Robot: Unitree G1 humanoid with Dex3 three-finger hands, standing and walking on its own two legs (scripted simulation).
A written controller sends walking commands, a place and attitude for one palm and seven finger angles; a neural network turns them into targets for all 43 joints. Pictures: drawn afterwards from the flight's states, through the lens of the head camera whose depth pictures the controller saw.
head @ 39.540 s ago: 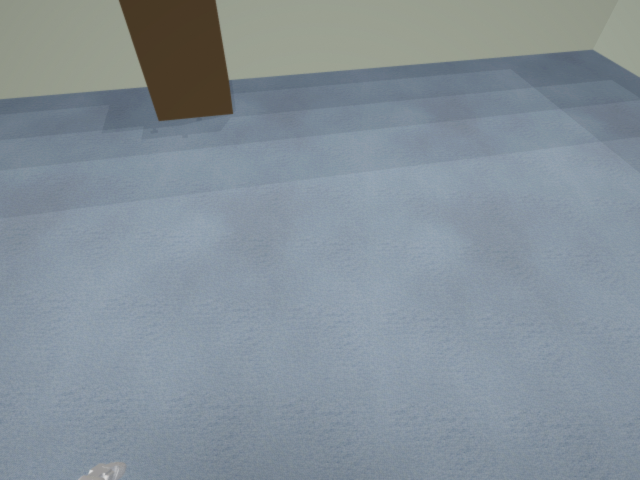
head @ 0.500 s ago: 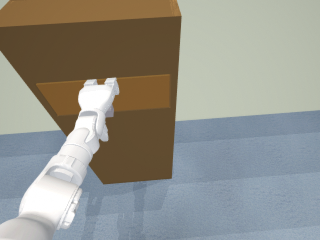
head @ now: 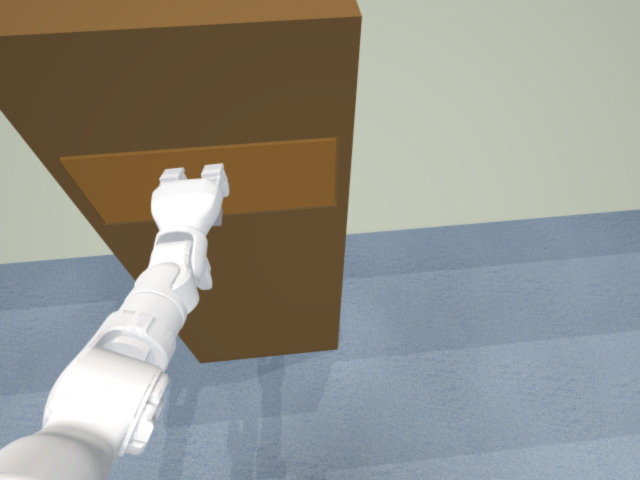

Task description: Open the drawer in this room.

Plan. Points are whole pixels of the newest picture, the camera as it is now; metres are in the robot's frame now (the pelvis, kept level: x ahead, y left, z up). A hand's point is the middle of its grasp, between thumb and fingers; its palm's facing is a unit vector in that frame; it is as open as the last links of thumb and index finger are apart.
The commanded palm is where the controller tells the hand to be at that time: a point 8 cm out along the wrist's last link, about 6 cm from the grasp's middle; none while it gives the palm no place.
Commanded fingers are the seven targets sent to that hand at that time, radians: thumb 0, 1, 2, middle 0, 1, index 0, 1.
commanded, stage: lower the fingers behind the handle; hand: left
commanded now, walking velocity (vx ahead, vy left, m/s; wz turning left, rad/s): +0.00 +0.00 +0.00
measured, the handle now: (210, 203) +0.50 +0.15 +0.03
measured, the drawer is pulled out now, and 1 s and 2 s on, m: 0.00 0.00 0.02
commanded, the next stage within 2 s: close the thumb around the handle in 0.70 s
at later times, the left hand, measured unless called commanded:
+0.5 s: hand (211, 234) +0.46 +0.15 +0.01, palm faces -0.02 -0.02 -1.00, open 13.8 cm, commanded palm +0.44 +0.15 +0.07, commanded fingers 0.00 -0.50 0.30 -0.30 -1.20 -0.30 -1.20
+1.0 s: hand (211, 237) +0.46 +0.15 +0.01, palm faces -0.04 -0.04 -1.00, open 12.8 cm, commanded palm +0.43 +0.15 +0.07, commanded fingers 0.00 0.12 0.56 -0.34 -1.27 -0.34 -1.27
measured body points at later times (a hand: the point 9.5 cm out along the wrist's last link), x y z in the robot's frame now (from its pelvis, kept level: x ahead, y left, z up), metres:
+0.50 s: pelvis -0.01 +0.01 -0.01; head +0.07 -0.01 +0.43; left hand +0.46 +0.15 +0.06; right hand +0.02 -0.26 -0.15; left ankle -0.02 +0.08 -0.72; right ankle -0.02 -0.08 -0.72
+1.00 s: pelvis +0.00 +0.00 -0.01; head +0.07 -0.01 +0.44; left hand +0.45 +0.15 +0.06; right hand +0.04 -0.26 -0.14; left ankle -0.02 +0.08 -0.72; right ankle -0.02 -0.08 -0.72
